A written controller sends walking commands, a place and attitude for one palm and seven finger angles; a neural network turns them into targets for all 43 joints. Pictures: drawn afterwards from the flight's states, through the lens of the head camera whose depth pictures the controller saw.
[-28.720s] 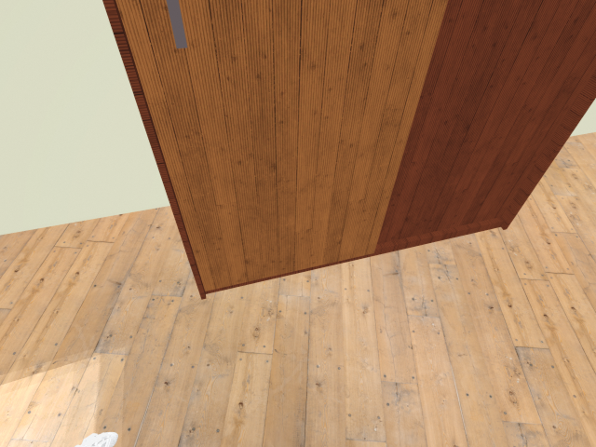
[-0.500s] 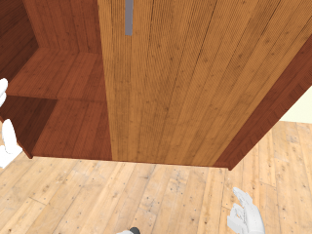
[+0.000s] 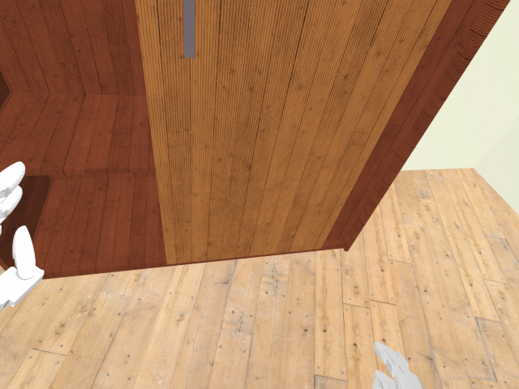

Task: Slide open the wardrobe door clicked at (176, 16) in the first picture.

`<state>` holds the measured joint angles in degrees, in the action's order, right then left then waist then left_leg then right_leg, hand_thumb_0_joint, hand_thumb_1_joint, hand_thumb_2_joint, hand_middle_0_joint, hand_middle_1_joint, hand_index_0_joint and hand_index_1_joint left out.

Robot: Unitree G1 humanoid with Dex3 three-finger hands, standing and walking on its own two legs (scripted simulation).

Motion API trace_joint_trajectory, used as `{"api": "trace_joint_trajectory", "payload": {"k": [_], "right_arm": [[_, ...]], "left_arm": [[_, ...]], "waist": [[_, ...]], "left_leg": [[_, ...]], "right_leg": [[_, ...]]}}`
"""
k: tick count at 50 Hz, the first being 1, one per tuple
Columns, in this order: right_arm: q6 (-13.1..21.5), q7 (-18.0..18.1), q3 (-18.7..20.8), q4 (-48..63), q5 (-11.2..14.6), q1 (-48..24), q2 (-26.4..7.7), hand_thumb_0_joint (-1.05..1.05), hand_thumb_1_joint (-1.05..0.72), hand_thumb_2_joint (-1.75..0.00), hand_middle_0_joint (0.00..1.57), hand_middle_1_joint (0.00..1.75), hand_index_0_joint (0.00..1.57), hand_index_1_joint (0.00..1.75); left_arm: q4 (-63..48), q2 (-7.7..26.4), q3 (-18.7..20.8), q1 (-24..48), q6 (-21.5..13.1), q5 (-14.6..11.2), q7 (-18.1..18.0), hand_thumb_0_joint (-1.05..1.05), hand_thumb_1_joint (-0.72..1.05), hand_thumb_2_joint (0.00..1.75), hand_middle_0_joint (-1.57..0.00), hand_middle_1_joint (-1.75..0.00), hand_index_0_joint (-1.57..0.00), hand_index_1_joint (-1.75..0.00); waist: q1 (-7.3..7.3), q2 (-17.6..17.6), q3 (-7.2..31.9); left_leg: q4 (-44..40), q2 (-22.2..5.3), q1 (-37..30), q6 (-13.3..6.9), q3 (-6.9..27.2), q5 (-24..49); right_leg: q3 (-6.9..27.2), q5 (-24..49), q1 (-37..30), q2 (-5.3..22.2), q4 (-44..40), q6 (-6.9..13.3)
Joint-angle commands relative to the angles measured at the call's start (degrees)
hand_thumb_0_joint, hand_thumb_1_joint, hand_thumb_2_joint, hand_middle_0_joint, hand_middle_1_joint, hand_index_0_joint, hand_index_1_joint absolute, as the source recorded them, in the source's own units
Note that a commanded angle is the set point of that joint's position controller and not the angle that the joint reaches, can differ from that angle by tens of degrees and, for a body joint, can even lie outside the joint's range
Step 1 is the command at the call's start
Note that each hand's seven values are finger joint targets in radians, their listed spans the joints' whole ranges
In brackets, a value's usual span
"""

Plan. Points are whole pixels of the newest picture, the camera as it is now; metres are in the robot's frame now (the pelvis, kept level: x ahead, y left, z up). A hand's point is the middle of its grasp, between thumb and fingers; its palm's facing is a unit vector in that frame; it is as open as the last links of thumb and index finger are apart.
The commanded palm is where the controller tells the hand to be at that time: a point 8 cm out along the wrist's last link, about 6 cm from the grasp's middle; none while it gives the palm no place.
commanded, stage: stop stepping back and stand still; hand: left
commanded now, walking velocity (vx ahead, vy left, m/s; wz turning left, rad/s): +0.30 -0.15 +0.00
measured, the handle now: (188, 11) +0.72 +0.19 +0.25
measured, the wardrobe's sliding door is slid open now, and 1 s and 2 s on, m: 0.53 0.53 0.53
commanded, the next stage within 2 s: let the arm hang, fingers relaxed in 0.48 s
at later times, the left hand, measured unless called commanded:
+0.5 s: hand out of the picture +0.15 +0.31 +0.17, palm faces +0.38 -0.75 -0.54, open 7.4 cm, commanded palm +0.10 +0.36 +0.16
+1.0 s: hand out of the picture +0.05 +0.21 -0.18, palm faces +0.11 -0.97 -0.21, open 6.8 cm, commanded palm none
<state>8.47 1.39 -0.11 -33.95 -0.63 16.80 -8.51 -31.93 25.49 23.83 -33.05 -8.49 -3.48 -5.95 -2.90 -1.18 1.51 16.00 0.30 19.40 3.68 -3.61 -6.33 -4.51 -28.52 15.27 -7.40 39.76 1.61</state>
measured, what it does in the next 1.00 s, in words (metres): steps on the spot: right foot, then left foot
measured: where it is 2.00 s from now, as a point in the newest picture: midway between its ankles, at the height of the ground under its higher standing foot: outside the picture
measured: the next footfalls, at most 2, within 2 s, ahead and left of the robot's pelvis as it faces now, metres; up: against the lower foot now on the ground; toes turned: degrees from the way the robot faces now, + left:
right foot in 0.08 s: -0.03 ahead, -0.09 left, +0.00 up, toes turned -8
left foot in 0.24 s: +0.03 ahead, +0.20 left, +0.00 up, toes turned +11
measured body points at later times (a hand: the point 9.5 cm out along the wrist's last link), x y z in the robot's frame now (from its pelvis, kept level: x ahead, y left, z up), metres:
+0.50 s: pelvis -0.04 +0.05 -0.03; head -0.03 +0.09 +0.42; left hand +0.12 +0.35 +0.20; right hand +0.09 -0.14 -0.12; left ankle -0.01 +0.19 -0.75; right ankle -0.08 -0.04 -0.75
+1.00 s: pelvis -0.01 +0.03 -0.03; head +0.05 +0.03 +0.42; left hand +0.04 +0.27 -0.17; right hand +0.08 -0.22 -0.17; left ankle -0.08 +0.14 -0.71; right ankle -0.01 -0.05 -0.75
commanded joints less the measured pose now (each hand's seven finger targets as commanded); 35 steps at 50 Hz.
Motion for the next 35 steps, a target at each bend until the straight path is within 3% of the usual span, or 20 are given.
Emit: {"api": "trace_joint_trajectory", "payload": {"k": [1,2,4,5,6,10,11,12,14,20,22,23,24,25,26,28,29,30,32,35], "right_arm": [[1.5,0.3,4.5,7.8,0.7,-6.0,-9.6,0.0,-0.9,-0.9,0.2,0.3,0.2,0.3],[0.4,0.9,5.2,6.4,1.7,-6.1,-10.1,0.0,-0.9,-0.9,0.2,0.3,0.2,0.3],[-0.6,1.9,4.0,4.8,0.4,-7.3,-10.1,0.0,-0.9,-0.9,0.2,0.3,0.2,0.3],[-0.7,1.1,2.6,5.1,-0.7,-7.6,-9.5,0.0,-0.9,-0.9,0.2,0.3,0.2,0.3],[-1.4,1.2,2.0,4.1,-1.5,-6.8,-8.2,0.0,-0.9,-0.9,0.2,0.3,0.2,0.3],[-0.9,3.8,3.4,3.7,0.6,-10.5,-12.3,0.0,-0.9,-0.9,0.2,0.3,0.2,0.3],[0.0,3.6,2.8,5.1,0.2,-9.6,-13.6,0.0,-0.9,-0.9,0.2,0.3,0.2,0.3],[0.8,2.8,2.1,6.0,-0.5,-10.2,-12.2,0.0,-0.9,-0.9,0.2,0.3,0.2,0.3],[1.3,1.5,3.4,5.7,-0.7,-9.2,-11.0,0.0,-0.9,-0.9,0.2,0.3,0.2,0.3],[0.5,0.1,3.2,7.5,-0.9,-8.2,-10.0,0.0,-0.9,-0.9,0.2,0.3,0.2,0.3],[-0.9,0.8,3.2,6.5,-1.0,-7.8,-9.2,0.0,-0.9,-0.9,0.2,0.3,0.2,0.3],[-1.6,1.2,3.3,5.7,-0.6,-7.4,-8.5,0.0,-0.9,-0.9,0.2,0.3,0.2,0.3],[-2.2,1.5,3.3,5.8,0.4,-6.5,-7.5,0.0,-0.9,-0.9,0.2,0.3,0.2,0.3],[-1.6,2.2,3.1,6.4,1.0,-9.0,-8.9,0.0,-0.9,-0.9,0.2,0.3,0.2,0.3],[-0.7,2.5,2.6,4.3,0.2,-7.8,-8.9,0.0,-0.9,-0.9,0.2,0.3,0.2,0.3],[0.4,2.4,2.2,2.7,0.1,-5.9,-8.1,0.0,-0.9,-0.9,0.2,0.3,0.2,0.3],[1.6,-2.9,5.0,-5.8,-0.7,-7.0,-12.8,0.0,-0.9,-0.9,0.2,0.3,0.2,0.3],[-3.9,-2.5,4.6,-6.6,-0.1,-2.0,-12.8,0.0,-0.9,-0.9,0.2,0.3,0.2,0.3],[-6.0,-1.2,3.6,-3.3,-0.6,-1.3,-16.7,0.0,-0.9,-0.9,0.2,0.3,0.2,0.3],[-6.2,0.0,3.7,-2.9,-3.1,-3.7,-17.8,0.0,-0.9,-0.9,0.2,0.3,0.2,0.3]], "left_arm": [[-14.9,11.0,8.2,-7.7,-3.0,0.8,-2.4,0.0,0.9,0.9,-0.2,-0.3,-0.2,-0.3],[-13.8,10.6,8.0,-4.5,-2.6,0.5,-2.6,0.0,0.9,0.9,-0.2,-0.3,-0.2,-0.3],[-13.2,12.2,10.8,10.2,-2.2,0.2,-3.3,0.0,0.9,0.9,-0.2,-0.3,-0.2,-0.3],[-13.4,18.7,14.1,19.5,-3.5,-0.3,-4.2,0.0,0.9,0.9,-0.2,-0.3,-0.2,-0.3],[-1.1,13.2,10.3,19.6,-3.4,1.4,-4.3,0.0,0.9,0.9,-0.2,-0.3,-0.2,-0.3],[-2.4,5.6,-0.6,22.1,-1.5,2.0,-3.4,0.0,0.9,0.9,-0.2,-0.3,-0.2,-0.3],[-7.7,6.5,0.2,22.8,-3.1,1.4,-3.3,0.0,0.9,0.9,-0.2,-0.3,-0.2,-0.3],[-12.2,8.2,1.2,23.6,-5.2,1.8,-2.9,0.0,0.9,0.9,-0.2,-0.3,-0.2,-0.3],[-16.4,17.2,11.1,17.5,-8.0,1.4,-2.2,0.0,0.9,0.9,-0.2,-0.3,-0.2,-0.3],[-19.4,10.5,9.3,-0.3,-6.0,0.9,-2.7,0.0,0.9,0.9,-0.2,-0.3,-0.2,-0.3],[-11.1,9.8,9.7,0.6,-3.9,1.4,-3.3,0.0,0.9,0.9,-0.2,-0.3,-0.2,-0.3],[-7.3,10.0,10.2,2.0,-2.8,1.6,-3.5,0.0,0.9,0.9,-0.2,-0.3,-0.2,-0.3],[-2.9,9.0,9.0,1.4,-1.4,1.5,-3.6,0.0,0.9,0.9,-0.2,-0.3,-0.2,-0.3],[-3.7,10.2,8.5,6.5,-1.6,0.9,-4.0,0.0,0.9,0.9,-0.2,-0.3,-0.2,-0.3],[-3.2,13.6,11.3,9.7,-3.0,0.9,-4.5,0.0,0.9,0.9,-0.2,-0.3,-0.2,-0.3],[2.4,8.5,7.7,9.3,-2.9,1.5,-4.6,0.0,0.9,0.9,-0.2,-0.3,-0.2,-0.3],[32.2,-6.0,-17.0,14.7,6.4,6.4,2.1,0.0,0.9,0.9,-0.2,-0.3,-0.2,-0.3],[36.2,-6.2,-16.4,13.8,9.8,6.0,4.3,0.0,0.9,0.9,-0.2,-0.3,-0.2,-0.3],[37.9,-9.7,-18.0,9.4,11.1,4.5,5.4,0.0,0.9,0.9,-0.2,-0.3,-0.2,-0.3],[45.8,-8.8,-19.1,16.5,11.0,4.9,5.5,0.0,0.9,0.9,-0.2,-0.3,-0.2,-0.3]], "waist": [[5.61,-1.2,9.8],[4.45,-17.8,5.9],[0.08,-9.0,-1.7],[-1.58,-9.7,-1.2],[-1.05,-8.0,2.1],[-0.12,16.9,-7.7],[0.41,33.4,-8.3],[0.95,33.6,-12.1],[3.72,15.7,-5.3],[3.61,23.0,4.2],[3.95,15.4,4.2],[3.88,5.1,3.8],[2.98,-9.6,2.3],[3.03,-11.7,-2.8],[1.93,-8.7,-1.9],[1.96,-8.3,3.9],[-3.31,-3.7,0.8],[-2.31,-2.3,-0.1],[0.18,14.6,3.8],[0.25,0.6,0.6]], "left_leg": [[16.3,1.5,4.0,5.3,-3.3,-20.1],[45.4,0.1,2.8,1.1,4.4,-21.1],[60.9,-3.4,14.3,-2.6,11.7,-19.0],[57.4,-9.4,7.6,-2.3,12.9,-18.9],[44.9,-7.9,4.9,-2.9,5.8,-17.4],[14.5,-4.9,-7.7,-4.5,3.7,-23.9],[-0.5,-16.4,-6.1,-8.2,27.9,-32.4],[-11.0,-23.4,4.1,-11.3,43.8,-42.0],[-9.9,-21.1,7.9,-12.3,36.8,-40.8],[-0.7,-13.5,10.7,-6.4,10.1,-31.3],[8.4,-10.9,15.6,-4.9,6.9,-32.5],[21.4,-8.0,17.6,-4.1,2.9,-29.6],[36.7,-3.5,21.7,-2.9,1.3,-24.5],[47.3,-3.4,24.0,-2.5,2.9,-23.1],[49.2,-5.1,22.7,-2.1,3.0,-21.1],[37.2,-5.7,10.2,-2.9,2.8,-18.9],[31.1,-10.5,9.3,-2.7,-0.2,-17.0],[25.7,-5.8,-0.4,-2.0,-1.1,-0.3],[14.1,-20.2,-8.2,-11.5,21.1,40.1],[8.2,-24.5,-1.2,-19.0,27.4,24.2]], "right_leg": [[0.8,0.6,-15.8,8.0,-20.8,7.2],[17.2,0.1,2.0,23.5,-25.3,12.5],[22.4,-4.8,13.0,31.3,-30.0,16.3],[22.2,-7.9,18.2,32.6,-26.7,12.2],[10.1,-12.6,11.0,25.3,-23.6,8.7],[-0.1,-14.5,20.9,12.8,-0.6,4.4],[-3.8,-12.7,25.5,4.9,16.3,0.3],[2.0,-8.2,22.4,4.0,26.5,-0.2],[3.5,0.0,12.9,5.3,28.6,-0.7],[-5.2,2.3,-9.3,3.1,0.1,-0.3],[-3.8,-1.4,-16.6,3.4,-9.6,1.4],[4.6,-3.6,-15.7,9.7,-16.3,4.3],[25.2,-8.5,-12.3,22.2,-24.8,9.9],[31.4,7.0,-8.1,28.3,-27.0,13.1],[24.9,27.9,-9.2,27.7,-23.4,13.2],[15.8,26.4,-5.1,23.3,-16.7,9.9],[-1.8,33.6,1.7,26.3,-5.3,5.8],[-3.1,33.7,7.5,18.1,2.4,1.6],[-3.4,1.7,18.5,8.6,22.8,-5.1],[8.2,-6.5,18.1,10.7,30.6,-4.1]]}}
